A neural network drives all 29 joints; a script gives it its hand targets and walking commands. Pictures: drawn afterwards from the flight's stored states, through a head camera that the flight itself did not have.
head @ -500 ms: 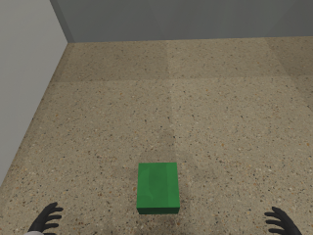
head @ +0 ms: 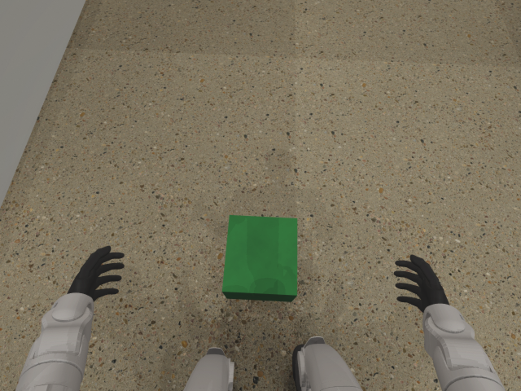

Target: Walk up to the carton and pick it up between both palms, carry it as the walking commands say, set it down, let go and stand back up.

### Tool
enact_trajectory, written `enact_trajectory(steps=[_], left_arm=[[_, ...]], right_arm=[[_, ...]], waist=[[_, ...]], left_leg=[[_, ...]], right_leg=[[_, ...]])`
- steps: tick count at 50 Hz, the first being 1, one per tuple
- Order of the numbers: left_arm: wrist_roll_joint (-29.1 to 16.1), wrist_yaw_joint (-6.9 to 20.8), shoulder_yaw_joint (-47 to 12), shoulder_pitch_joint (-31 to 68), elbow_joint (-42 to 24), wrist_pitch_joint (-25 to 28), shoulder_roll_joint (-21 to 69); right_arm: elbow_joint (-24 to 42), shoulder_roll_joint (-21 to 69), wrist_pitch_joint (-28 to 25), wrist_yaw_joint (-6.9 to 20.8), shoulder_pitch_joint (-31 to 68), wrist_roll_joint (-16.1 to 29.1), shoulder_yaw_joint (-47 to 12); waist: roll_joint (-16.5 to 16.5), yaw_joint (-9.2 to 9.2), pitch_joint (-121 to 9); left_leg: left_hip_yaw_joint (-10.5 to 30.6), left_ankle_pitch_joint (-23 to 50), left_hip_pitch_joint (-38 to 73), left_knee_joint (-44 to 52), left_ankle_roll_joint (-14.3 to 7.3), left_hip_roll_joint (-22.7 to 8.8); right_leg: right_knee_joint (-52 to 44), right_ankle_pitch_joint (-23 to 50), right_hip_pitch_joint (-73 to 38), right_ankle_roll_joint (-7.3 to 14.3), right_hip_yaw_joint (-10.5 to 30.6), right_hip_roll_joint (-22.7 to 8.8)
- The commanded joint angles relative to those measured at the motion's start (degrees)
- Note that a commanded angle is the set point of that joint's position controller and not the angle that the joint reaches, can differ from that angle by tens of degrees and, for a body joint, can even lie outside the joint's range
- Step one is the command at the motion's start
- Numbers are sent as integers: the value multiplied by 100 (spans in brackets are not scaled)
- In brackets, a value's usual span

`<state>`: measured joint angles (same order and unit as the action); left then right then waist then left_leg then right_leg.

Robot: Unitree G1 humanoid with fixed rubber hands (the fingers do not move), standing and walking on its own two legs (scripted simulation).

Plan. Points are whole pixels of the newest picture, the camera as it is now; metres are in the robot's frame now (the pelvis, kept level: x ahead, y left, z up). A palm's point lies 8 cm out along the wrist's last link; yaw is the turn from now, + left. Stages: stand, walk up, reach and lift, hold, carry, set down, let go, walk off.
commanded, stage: reach and lift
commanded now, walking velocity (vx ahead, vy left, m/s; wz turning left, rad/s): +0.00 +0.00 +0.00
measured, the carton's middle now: (261, 259) +0.45 +0.00 -0.64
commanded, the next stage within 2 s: none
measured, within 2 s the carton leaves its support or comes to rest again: neither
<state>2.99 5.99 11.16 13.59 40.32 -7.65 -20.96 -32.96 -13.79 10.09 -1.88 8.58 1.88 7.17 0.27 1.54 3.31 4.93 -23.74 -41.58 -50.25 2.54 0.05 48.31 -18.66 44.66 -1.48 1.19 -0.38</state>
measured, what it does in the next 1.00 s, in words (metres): lowers itself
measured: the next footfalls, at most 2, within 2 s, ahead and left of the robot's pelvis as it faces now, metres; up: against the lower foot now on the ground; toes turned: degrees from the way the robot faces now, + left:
none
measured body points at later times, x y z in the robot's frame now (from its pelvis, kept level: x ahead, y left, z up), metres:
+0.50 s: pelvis -0.05 +0.01 -0.05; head +0.20 +0.00 +0.32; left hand +0.41 +0.24 -0.15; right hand +0.39 -0.23 -0.15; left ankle +0.00 +0.14 -0.69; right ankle +0.04 -0.13 -0.69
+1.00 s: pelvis -0.04 +0.01 -0.08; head +0.27 +0.00 +0.24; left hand +0.47 +0.22 -0.20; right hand +0.45 -0.21 -0.21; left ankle +0.00 +0.14 -0.69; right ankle +0.04 -0.13 -0.69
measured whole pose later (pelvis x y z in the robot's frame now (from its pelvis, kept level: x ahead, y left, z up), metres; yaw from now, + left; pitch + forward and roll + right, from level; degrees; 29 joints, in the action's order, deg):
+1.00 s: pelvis -0.04 +0.01 -0.08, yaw +0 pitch +48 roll +0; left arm 2.1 4.2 19.3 59.5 50.0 -5.7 -16.7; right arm -44.3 -11.4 6.8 -1.3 55.9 -2.1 20.3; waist -0.1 0.8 -5.4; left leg 3.6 -22.0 -90.5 -64.8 2.4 1.3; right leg 61.6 -16.0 93.2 -2.5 3.1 -0.4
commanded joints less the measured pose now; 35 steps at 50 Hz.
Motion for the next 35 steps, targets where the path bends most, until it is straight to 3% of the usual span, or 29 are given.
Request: enact_trajectory(steps=[1, 8, 17, 24, 35], left_arm=[[-167, -136, 139, 765, -450, 35, -748], [-348, -305, 144, 2161, -496, -199, -620], [-278, -341, 382, 3641, -43, -344, -522], [-264, -329, 543, 4546, 310, -96, -551], [-308, -210, 699, 5730, 774, 254, -606]], right_arm=[[374, -855, -78, 5, 609, 17, 342], [172, -1113, 22, 180, 2109, 26, 611], [-387, -986, 81, 235, 3878, 71, 695], [-652, -771, -91, 78, 4663, -51, 857], [-725, -496, -343, -135, 5768, -171, 1093]], waist=[[-397, 47, -2686], [-397, 103, -3246], [-185, 6, -4069], [-40, -44, -4866], [18, -99, -5998]], left_leg=[[-599, 2082, 255, 328, 26, 295], [-515, 1385, -58, 187, -14, 173], [-694, 872, -744, -36, 49, 241], [-838, 1153, -1454, -365, 28, 375], [-886, 1880, -2623, -774, -21, 466]], right_leg=[[28, 2077, -1276, -103, -415, 263], [284, 1020, -269, -72, -568, 219], [492, 708, 164, -114, -566, 179], [754, 1122, 198, -184, -478, 255], [1195, 2461, -18, -172, -220, 262]])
